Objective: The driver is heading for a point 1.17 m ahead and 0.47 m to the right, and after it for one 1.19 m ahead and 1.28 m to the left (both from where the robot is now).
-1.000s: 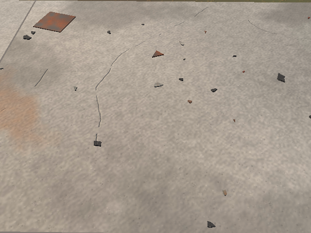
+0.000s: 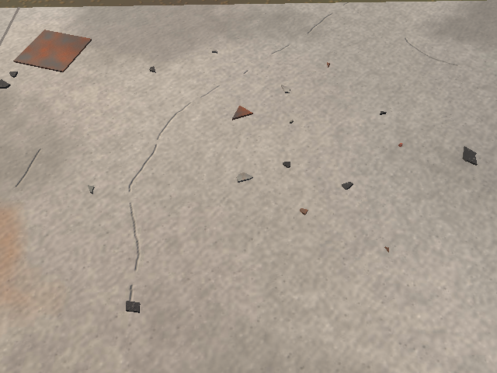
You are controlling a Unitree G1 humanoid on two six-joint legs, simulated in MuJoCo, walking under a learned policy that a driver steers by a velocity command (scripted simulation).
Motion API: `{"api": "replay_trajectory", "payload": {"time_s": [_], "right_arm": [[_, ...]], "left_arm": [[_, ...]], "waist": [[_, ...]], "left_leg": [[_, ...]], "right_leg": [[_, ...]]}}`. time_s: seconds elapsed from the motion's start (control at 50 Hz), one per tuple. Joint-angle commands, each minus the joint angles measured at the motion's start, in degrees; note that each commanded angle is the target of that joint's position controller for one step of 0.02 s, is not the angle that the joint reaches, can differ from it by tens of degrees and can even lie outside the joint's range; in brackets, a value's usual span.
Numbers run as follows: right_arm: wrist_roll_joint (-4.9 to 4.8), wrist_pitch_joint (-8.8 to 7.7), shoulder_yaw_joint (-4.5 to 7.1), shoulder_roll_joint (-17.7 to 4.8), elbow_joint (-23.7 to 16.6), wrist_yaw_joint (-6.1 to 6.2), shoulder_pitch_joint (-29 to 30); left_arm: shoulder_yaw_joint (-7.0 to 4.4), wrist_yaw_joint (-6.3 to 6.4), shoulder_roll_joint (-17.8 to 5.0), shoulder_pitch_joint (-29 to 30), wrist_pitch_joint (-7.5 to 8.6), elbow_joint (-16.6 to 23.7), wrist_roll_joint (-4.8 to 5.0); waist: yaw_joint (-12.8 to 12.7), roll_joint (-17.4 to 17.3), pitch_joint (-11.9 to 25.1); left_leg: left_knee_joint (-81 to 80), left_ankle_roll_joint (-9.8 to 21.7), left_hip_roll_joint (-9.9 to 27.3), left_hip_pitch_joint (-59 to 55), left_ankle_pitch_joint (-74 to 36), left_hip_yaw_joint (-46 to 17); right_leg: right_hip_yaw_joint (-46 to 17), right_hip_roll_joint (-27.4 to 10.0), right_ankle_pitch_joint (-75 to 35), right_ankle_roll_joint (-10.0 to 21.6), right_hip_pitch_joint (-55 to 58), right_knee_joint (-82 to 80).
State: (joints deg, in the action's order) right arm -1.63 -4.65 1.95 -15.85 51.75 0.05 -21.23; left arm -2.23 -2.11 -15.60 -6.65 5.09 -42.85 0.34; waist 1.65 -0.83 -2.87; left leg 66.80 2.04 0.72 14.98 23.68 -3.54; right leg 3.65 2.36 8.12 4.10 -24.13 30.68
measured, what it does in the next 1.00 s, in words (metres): walks ahead, turning right: left foot, then right foot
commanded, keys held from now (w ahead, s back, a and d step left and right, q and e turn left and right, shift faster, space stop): w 0.28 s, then w+e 0.72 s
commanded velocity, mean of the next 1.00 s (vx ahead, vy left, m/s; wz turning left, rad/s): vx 0.50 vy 0.00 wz -0.30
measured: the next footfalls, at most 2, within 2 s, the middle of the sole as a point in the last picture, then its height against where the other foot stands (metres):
left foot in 0.44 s outside the picture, level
right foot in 0.96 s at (311, 302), level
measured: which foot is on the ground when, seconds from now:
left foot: up 0.00-0.42, down 0.44-0.96, up 0.98-1.00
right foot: down 0.00-0.44, up 0.46-0.94, down 0.96-1.00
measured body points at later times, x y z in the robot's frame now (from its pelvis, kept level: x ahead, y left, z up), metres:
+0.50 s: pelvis +0.28 +0.05 +0.00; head +0.32 +0.06 +0.45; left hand +0.29 +0.33 -0.14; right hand +0.48 -0.20 -0.08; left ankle +0.38 +0.15 -0.73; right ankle +0.11 -0.08 -0.67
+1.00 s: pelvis +0.53 -0.03 -0.01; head +0.57 -0.06 +0.43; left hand +0.81 +0.14 -0.09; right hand +0.47 -0.32 -0.15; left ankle +0.40 +0.16 -0.68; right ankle +0.61 -0.14 -0.73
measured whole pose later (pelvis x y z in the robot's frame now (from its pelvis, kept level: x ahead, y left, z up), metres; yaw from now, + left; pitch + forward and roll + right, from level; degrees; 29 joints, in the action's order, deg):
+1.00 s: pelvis +0.53 -0.03 -0.01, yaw -21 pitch +1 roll +2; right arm -0.4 -2.9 4.5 -17.2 50.3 0.7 -16.1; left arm -4.3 -2.5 -16.5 -5.1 1.4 -38.4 1.5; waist 2.1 0.7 -3.9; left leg 46.9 -2.4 6.2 3.9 28.9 10.4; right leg 3.4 0.4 10.5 6.5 -29.5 38.4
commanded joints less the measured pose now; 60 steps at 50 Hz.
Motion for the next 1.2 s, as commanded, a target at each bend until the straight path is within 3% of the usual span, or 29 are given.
{"api": "replay_trajectory", "payload": {"time_s": [0.02, 0.08, 0.12, 0.24, 0.3, 0.36, 0.4, 0.42, 0.44, 0.46, 0.48, 0.5, 0.54, 0.58, 0.62, 0.74, 0.86, 0.9, 0.92, 0.94, 0.96, 0.98, 1.0, 1.02, 1.04, 1.06, 1.08, 1.14, 1.2], "right_arm": [[0.39, -1.49, 1.85, -6.79, -5.55, 0.38, 2.09], [0.81, 0.42, 1.46, -4.19, -5.15, 0.69, 0.64], [1.45, 0.79, 1.39, -4.24, -6.98, 0.88, 5.10], [1.33, -0.61, 0.51, -2.66, -10.45, -0.25, 17.67], [0.82, -1.07, 0.36, -2.98, -12.62, -1.20, 23.13], [0.73, -1.78, 0.90, -4.70, -14.11, -2.10, 24.15], [0.78, -2.26, 1.85, -6.76, -12.94, -2.06, 18.76], [0.92, -2.40, 3.22, -9.30, -10.64, -1.60, 10.73], [1.94, -2.31, 4.48, -13.27, -8.94, -0.92, 0.22], [2.35, -1.54, 5.64, -17.55, -7.55, -0.86, -3.65], [2.11, -1.35, 4.12, -11.44, -8.09, -0.86, -3.96], [1.92, -1.37, 3.20, -8.62, -8.41, -0.68, -0.19], [2.01, -1.54, 2.32, -5.49, -8.59, -0.80, 6.69], [2.49, -2.15, 2.22, -4.25, -8.21, -0.88, 9.59], [2.33, -2.72, 2.70, -5.16, -7.41, -0.78, 10.41], [2.34, -2.10, 3.83, -8.21, -5.59, 0.41, 9.10], [0.66, 0.02, 4.97, -10.93, -3.67, 0.75, 4.87], [0.15, 0.84, 5.45, -12.43, -3.86, 0.91, 5.69], [-0.13, 1.29, 5.69, -13.19, -4.12, 1.03, 6.29], [-0.42, 1.81, 5.66, -13.28, -4.43, 1.08, 7.35], [0.12, 1.77, 4.96, -11.70, -4.82, 1.23, 6.77], [3.02, 0.90, 2.59, -3.89, -7.55, 0.82, 2.30], [1.80, -1.54, 1.74, -4.06, -9.22, 0.16, 3.72], [-0.86, -2.99, 2.94, -8.80, -10.83, -0.39, 11.58], [-1.05, -3.77, 2.72, -8.42, -11.51, -0.36, 13.14], [0.46, -3.89, 2.84, -8.26, -10.41, 0.19, 12.48], [1.52, -3.44, 3.32, -8.88, -9.91, 0.43, 11.31], [2.35, -1.54, 3.30, -7.27, -10.07, 0.26, 10.35], [2.55, -0.94, 2.67, -5.47, -12.10, 0.41, 15.99]], "left_arm": [[-1.77, 0.11, -5.95, -4.87, 0.96, 0.97, -1.27], [-1.85, -0.13, -5.77, -4.94, 1.93, -0.52, -0.44], [-2.21, 0.30, -7.18, -6.43, 2.06, -1.65, -0.38], [-2.61, 1.59, -9.58, -12.13, 0.86, -4.08, 0.44], [-2.64, 1.68, -9.80, -16.10, -0.06, -6.02, 0.88], [-2.93, 2.15, -10.46, -17.02, -1.29, -6.89, 1.07], [-3.29, 2.43, -11.59, -15.29, -1.83, -6.58, 1.08], [-2.79, 2.42, -10.46, -14.75, -1.95, -6.32, 0.73], [-1.44, 2.36, -7.02, -14.15, -1.70, -4.61, -0.38], [0.50, 2.08, 0.04, -22.00, -0.64, -3.62, 0.29], [-0.72, 2.13, -5.51, -19.87, 0.03, -4.57, 1.69], [-1.97, 2.22, -9.18, -14.89, 0.21, -2.98, 2.80], [-2.29, 2.64, -8.06, -10.76, -0.30, -2.05, 1.69], [-2.50, 2.41, -5.91, -12.61, -1.90, -2.26, 1.73], [-2.35, 2.30, -4.04, -11.96, -3.21, -1.34, 1.65], [-1.85, 0.91, -2.65, -3.61, -3.22, 2.28, 0.98], [-1.65, -0.99, -3.07, 5.59, -3.21, 7.08, 0.91], [-2.43, -1.28, -4.56, 4.26, -3.45, 7.83, 0.82], [-3.25, -1.21, -5.93, 0.85, -3.67, 7.39, 0.86], [-4.66, -0.96, -8.07, -6.66, -3.80, 5.59, 1.09], [-6.84, -0.02, -12.04, -16.70, -4.19, 2.72, 1.24], [-8.25, 1.05, -19.16, -18.38, -4.39, 2.12, 1.70], [-7.26, 0.46, -18.31, -18.31, -3.14, 4.84, 1.13], [-5.88, -0.09, -13.74, -17.18, -2.12, 4.39, 0.69], [-5.37, -0.09, -12.08, -14.61, -1.46, 4.23, 0.71], [-4.67, 0.05, -9.88, -10.26, -1.31, 4.89, 0.82], [-4.07, 0.30, -8.19, -7.27, -1.29, 5.82, 0.35], [-4.07, 1.19, -8.51, -6.68, -1.01, 6.49, 0.19], [-4.52, 2.40, -10.04, -9.73, -1.06, 5.53, 0.54]], "waist": [[-1.76, 3.37, 5.21], [0.27, 4.25, 3.62], [-0.40, 3.53, 1.13], [-4.94, 2.55, -0.76], [-6.99, 2.67, -1.79], [-5.52, 3.76, -1.33], [-1.84, 5.29, 1.69], [2.12, 4.53, 7.01], [6.37, 0.57, 16.30], [3.17, -14.83, 24.61], [5.28, -11.76, 24.31], [5.04, -8.56, 15.55], [1.92, -4.35, 7.19], [-0.96, -6.05, 4.74], [-2.09, -4.67, 2.67], [-0.35, -2.22, -0.24], [2.17, -1.56, -2.81], [0.17, -3.01, -0.77], [-2.11, -3.96, 1.87], [-6.67, -3.41, 5.82], [-11.17, -0.84, 11.02], [-6.51, 15.07, 14.31], [-6.54, 13.21, 24.70], [-9.07, 6.33, 18.32], [-7.26, 5.05, 11.95], [-4.43, 1.58, 8.27], [-2.19, 2.52, 6.72], [-0.50, 2.95, 5.90], [-2.10, 3.10, 3.71]], "left_leg": [[3.38, 0.59, 6.99, 19.12, -7.28, -2.27], [-1.66, -0.69, 8.33, 16.90, -8.80, -1.35], [-7.22, -2.04, 9.01, 20.83, -13.26, -0.94], [-29.29, -2.92, 6.08, 20.11, -30.73, 2.42], [-34.34, -2.43, 4.81, 20.86, -30.02, 2.43], [-38.73, -0.99, 3.45, 19.76, -23.98, 1.26], [-40.69, 0.38, 1.46, 10.79, -20.17, 2.69], [-41.54, 2.05, 0.92, -1.25, -20.60, 3.46], [-38.26, 5.61, 9.66, -18.87, -21.68, -4.60], [-42.23, 13.74, 23.71, -39.55, -11.19, -29.36], [-47.44, 13.17, 23.60, -37.64, -4.49, -35.48], [-48.61, 10.47, 21.74, -30.88, -5.60, -26.31], [-52.18, 8.61, 17.48, -17.21, -14.18, -14.36], [-56.04, 7.97, 15.14, -9.91, -17.47, -7.32], [-58.40, 8.71, 15.24, -6.93, -21.59, -2.51], [-60.18, 7.91, 13.70, -8.70, -26.07, 9.04], [-56.63, 6.22, 16.68, -18.39, -30.51, 13.59], [-50.59, 4.97, 16.93, -20.64, -45.69, 15.26], [-44.58, 4.29, 16.53, -20.86, -55.03, 16.11], [-34.17, 2.99, 14.86, -18.69, -59.80, 17.66], [-19.34, 0.54, 12.40, -9.28, -52.35, 18.41], [1.97, -3.28, 4.31, 15.22, -5.07, 17.22], [12.69, -3.80, -2.91, 26.55, 12.79, 2.15], [13.92, -2.40, 0.16, 32.78, 7.52, -1.40], [9.86, -1.14, 2.55, 33.24, 2.01, -0.88], [4.99, -1.22, 4.98, 29.36, -2.05, -1.03], [0.98, -1.58, 6.43, 24.66, -4.75, -1.39], [-5.25, -3.74, 6.34, 19.81, -8.65, -0.32], [-16.20, -5.85, 4.70, 21.59, -17.31, 0.31]], "right_leg": [[-22.76, -16.01, 0.89, 9.65, 17.63, -19.38], [-16.98, -14.57, -2.39, 10.82, 11.64, -23.49], [-14.64, -14.40, -3.59, 11.23, 10.87, -25.28], [-7.68, -11.81, -6.66, 8.11, 14.32, -25.22], [-8.82, -13.84, -6.99, 8.03, 19.68, -22.78], [-12.06, -16.41, -10.12, 6.89, 25.31, -18.09], [-12.75, -16.02, -18.65, 5.58, 25.57, -12.15], [-10.70, -12.79, -23.49, 3.99, 22.82, -3.00], [-8.21, -9.10, -13.81, 1.79, 12.44, 13.32], [-4.38, 0.24, 18.18, -2.25, -10.74, 33.57], [-11.63, -1.39, 25.08, -2.23, -16.48, 41.47], [-11.57, -3.94, 20.58, -1.90, -19.85, 43.41], [-9.93, -8.02, 12.42, -2.48, -17.02, 39.16], [-9.89, -9.96, 8.67, -2.89, -11.59, 36.67], [-9.52, -10.61, 6.76, -3.50, -12.03, 35.02], [-7.05, -10.25, -8.10, -3.96, -13.92, 17.49], [-2.20, -8.49, -5.04, -1.05, -15.07, 7.29], [0.62, -5.65, 0.49, 1.04, -10.52, 6.48], [2.38, -3.32, 3.24, 2.33, -5.26, 6.58], [3.86, -0.37, 2.21, 4.10, 4.71, 3.90], [1.01, 0.64, -0.19, 6.38, 21.19, 1.72], [-25.44, -14.00, 1.59, 14.26, 39.89, -0.54], [-52.54, -21.91, 14.67, 21.89, 47.79, -11.97], [-46.89, -21.15, 13.22, 17.88, 44.48, -15.59], [-39.04, -19.05, 9.05, 15.76, 36.91, -15.21], [-32.28, -16.35, 2.90, 13.63, 28.43, -14.82], [-27.80, -14.38, -2.85, 12.70, 21.96, -15.51], [-22.59, -11.86, -11.56, 12.89, 14.69, -17.94], [-19.17, -9.88, -12.85, 11.71, 12.79, -18.37]]}}
Over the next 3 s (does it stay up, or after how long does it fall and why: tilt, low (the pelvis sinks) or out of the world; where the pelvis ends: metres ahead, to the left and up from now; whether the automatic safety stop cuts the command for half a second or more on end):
stays up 1.09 -0.55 0.01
